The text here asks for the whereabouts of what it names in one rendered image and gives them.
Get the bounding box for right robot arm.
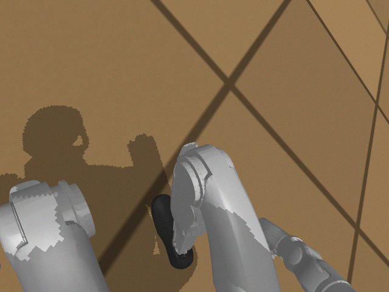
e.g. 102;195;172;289
277;235;357;292

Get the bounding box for right robot hand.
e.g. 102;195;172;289
258;218;289;259

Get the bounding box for right robot foot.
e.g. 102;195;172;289
151;194;193;269

